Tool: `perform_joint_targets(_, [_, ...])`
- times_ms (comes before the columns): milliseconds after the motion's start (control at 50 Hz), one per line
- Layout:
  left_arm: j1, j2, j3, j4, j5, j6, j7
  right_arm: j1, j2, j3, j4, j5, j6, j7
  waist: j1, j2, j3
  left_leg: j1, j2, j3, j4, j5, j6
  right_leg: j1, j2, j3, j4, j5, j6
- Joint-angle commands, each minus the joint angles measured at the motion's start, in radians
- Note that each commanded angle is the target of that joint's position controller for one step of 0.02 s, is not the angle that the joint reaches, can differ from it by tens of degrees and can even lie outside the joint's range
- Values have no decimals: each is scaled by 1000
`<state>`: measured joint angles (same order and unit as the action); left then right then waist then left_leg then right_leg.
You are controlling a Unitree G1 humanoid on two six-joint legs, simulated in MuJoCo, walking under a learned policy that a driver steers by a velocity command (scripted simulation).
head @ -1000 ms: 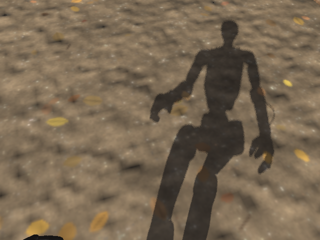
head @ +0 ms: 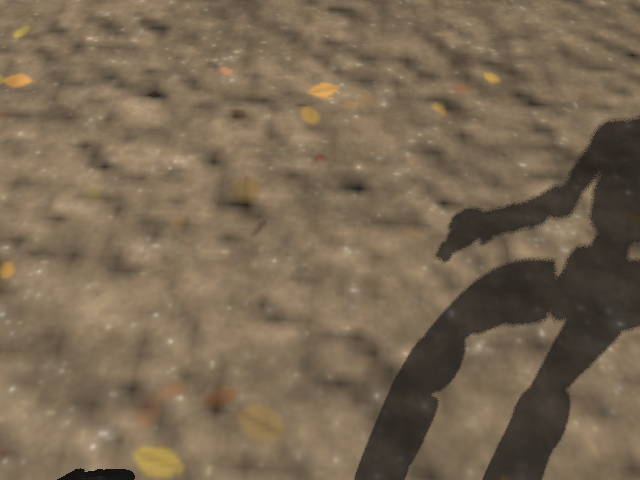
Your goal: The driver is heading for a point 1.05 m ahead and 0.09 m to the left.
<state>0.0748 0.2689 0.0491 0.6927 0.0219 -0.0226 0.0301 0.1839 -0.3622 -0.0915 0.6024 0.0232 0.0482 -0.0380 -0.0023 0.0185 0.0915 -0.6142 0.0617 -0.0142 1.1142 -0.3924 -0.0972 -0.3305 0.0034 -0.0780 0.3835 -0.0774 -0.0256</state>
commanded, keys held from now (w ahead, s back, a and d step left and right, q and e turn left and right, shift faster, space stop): q+shift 0.42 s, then shift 0.06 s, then e+shift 0.36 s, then w+e+shift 0.16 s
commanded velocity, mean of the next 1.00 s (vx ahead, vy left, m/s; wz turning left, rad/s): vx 0.07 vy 0.00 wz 0.31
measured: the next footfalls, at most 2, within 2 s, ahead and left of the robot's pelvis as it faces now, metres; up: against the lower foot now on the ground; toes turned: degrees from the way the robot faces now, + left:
left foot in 0.18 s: +0.08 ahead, +0.13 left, +0.00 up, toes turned +11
right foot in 0.58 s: +0.20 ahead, -0.06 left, +0.00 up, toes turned +32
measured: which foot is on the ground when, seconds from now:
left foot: up 0.00-0.16, down 0.18-1.00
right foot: down 0.00-0.18, up 0.20-0.56, down 0.58-0.90, up 0.92-1.00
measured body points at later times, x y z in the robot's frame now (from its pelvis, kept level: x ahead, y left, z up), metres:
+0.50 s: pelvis +0.07 +0.03 +0.00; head +0.10 +0.07 +0.45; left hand +0.11 +0.36 -0.10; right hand +0.36 -0.16 -0.06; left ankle +0.06 +0.14 -0.74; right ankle +0.17 -0.09 -0.70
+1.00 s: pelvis +0.11 +0.03 +0.01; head +0.13 +0.05 +0.45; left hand +0.21 +0.36 -0.08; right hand +0.28 -0.23 -0.08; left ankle +0.03 +0.12 -0.74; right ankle +0.16 -0.09 -0.68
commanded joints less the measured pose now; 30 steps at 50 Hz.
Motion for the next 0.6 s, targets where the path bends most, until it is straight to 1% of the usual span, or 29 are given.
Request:
perform_joint_targets(20, [-86,151,50,-61,-9,-8,4,107,-21,0,-46,-1,2,18,-42,-121,-230,143,54,-17,-130,124,25,108,-294,125,-118,280,-219])
perform_joint_targets(60, [-96,172,60,-52,-18,-5,-3,75,-44,-6,-55,1,10,32,-38,-136,-207,207,46,13,-226,168,49,79,-290,66,-122,173,-194])
perform_joint_targets(120, [-60,203,75,-30,-36,-6,-18,20,-73,-18,-82,1,25,51,-20,-136,-181,250,30,52,-367,147,87,127,-318,26,-77,92,-155])
perform_joint_targets(140, [-55,205,78,-25,-44,-6,-21,22,-73,-22,-83,-1,27,55,-29,-125,-180,286,14,71,-447,167,104,138,-316,5,-35,65,-128])
perform_joint_targets(160, [-34,191,77,-14,-51,-4,-25,35,-79,-31,-78,-4,28,52,-35,-101,-184,345,-14,81,-525,203,128,129,-295,-26,34,4,-88])
perform_joint_targets(180, [20,157,71,8,-48,0,-30,83,-112,-49,-64,-10,27,42,-45,-25,-180,441,-22,33,-606,289,166,64,-249,-66,161,-96,-30])
perform_joint_targets(200, [69,123,64,-3,-16,8,-35,134,-257,-86,-76,-13,21,21,-21,293,-161,599,206,-320,-698,701,280,-198,-115,-160,504,-451,77])
perform_joint_targets(220, [-32,122,57,-68,10,8,-24,101,-292,-82,-116,-48,-6,26,-46,321,-214,593,298,-587,-752,622,451,-396,8,41,721,-581,105])
perform_joint_targets(240, [-88,161,67,-75,-7,9,-15,92,-247,-75,-115,-51,-29,36,-72,183,-224,581,267,-521,-782,531,437,-421,-1,133,798,-518,82])
perform_joint_targets(260, [-80,159,68,-72,-21,8,-8,58,-221,-67,-108,-36,-42,32,-37,144,-199,552,218,-461,-779,464,384,-425,-10,160,781,-428,60])
perform_joint_targets(280, [-48,162,71,-49,-15,8,0,15,-182,-57,-114,-16,-40,24,-10,93,-196,535,181,-413,-763,428,338,-413,-26,172,748,-362,59])
perform_joint_targets(300, [-35,168,74,-44,-7,8,4,-27,-164,-49,-126,-7,-31,15,8,103,-197,492,158,-384,-751,450,320,-372,-23,174,715,-320,67])
perform_joint_targets(320, [-30,162,72,-39,-6,6,-1,-43,-151,-43,-136,-12,-25,7,18,112,-213,457,131,-364,-741,493,315,-317,-3,167,709,-290,77])
perform_joint_targets(340, [-20,148,69,-33,-12,3,-5,-45,-145,-41,-138,-17,-20,1,22,110,-229,452,113,-357,-732,515,312,-291,15,167,671,-269,85])
perform_joint_targets(360, [-21,133,63,-28,-18,2,-9,-39,-145,-43,-138,-17,-18,-3,19,101,-238,456,99,-360,-724,518,309,-273,31,169,608,-257,93])
perform_joint_targets(400, [-42,109,52,-29,-24,1,-14,-28,-151,-49,-136,-9,-13,-8,6,101,-242,461,85,-395,-707,489,305,-242,55,185,485,-242,103])
perform_joint_targets(420, [-46,104,49,-30,-25,1,-18,-30,-155,-52,-138,-7,-10,-10,3,111,-243,453,79,-417,-703,464,303,-218,64,192,438,-238,105])
perform_joint_targets(440, [-30,109,49,-21,-27,2,-22,-40,-154,-51,-141,-10,-7,-9,4,124,-251,449,84,-423,-695,454,301,-192,62,190,407,-231,105])
perform_joint_targets(480, [-15,120,49,-13,-28,3,-29,-40,-140,-45,-140,-16,-5,-4,-10,152,-259,426,86,-443,-677,472,299,-126,53,185,356,-231,101])
perform_joint_targets(520, [13,127,47,-6,-27,3,-37,-42,-108,-28,-131,-23,-5,4,-20,170,-268,423,102,-437,-643,524,297,-66,22,160,319,-233,90])
perform_joint_targets(540, [26,120,43,-5,-26,1,-43,-47,-86,-16,-125,-23,-6,7,-15,167,-264,405,99,-431,-626,522,290,-17,7,145,267,-199,76])
perform_joint_targets(560, [45,99,36,-1,-22,-4,-49,-61,-54,-1,-118,-22,-8,9,5,155,-253,367,80,-410,-612,466,265,68,-5,129,157,-102,57])
perform_joint_targets(580, [36,68,22,-4,-6,-7,-56,-25,7,22,-93,-31,-14,12,4,116,-238,340,37,-371,-610,337,214,147,-35,159,25,24,35])
perform_joint_targets(600, [0,94,16,-20,16,-9,-58,61,59,37,-62,-60,-21,14,-61,-47,-226,322,-60,-259,-498,109,149,175,-156,340,-39,160,-8])
Keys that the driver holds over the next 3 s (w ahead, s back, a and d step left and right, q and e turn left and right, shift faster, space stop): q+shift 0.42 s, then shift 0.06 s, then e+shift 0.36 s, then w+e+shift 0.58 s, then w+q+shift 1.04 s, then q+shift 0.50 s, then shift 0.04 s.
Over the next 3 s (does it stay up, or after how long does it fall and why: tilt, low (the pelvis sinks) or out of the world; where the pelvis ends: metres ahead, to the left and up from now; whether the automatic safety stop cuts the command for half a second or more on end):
stays up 1.60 -0.09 0.00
